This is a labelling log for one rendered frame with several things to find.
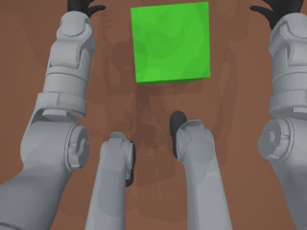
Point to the robot right shin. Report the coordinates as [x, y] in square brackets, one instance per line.
[197, 123]

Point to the carton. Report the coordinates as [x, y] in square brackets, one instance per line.
[171, 43]

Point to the robot right forearm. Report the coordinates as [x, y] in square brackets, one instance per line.
[288, 47]

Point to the robot right hand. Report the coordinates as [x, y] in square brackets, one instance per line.
[279, 9]

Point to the robot right upper arm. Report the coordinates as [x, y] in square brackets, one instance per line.
[283, 142]

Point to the robot left hand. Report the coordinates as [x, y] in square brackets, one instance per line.
[82, 6]

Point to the robot left upper arm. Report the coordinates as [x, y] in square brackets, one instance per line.
[50, 152]

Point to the robot left forearm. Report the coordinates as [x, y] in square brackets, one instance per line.
[67, 75]

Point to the robot right thigh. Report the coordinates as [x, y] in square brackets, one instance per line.
[206, 202]

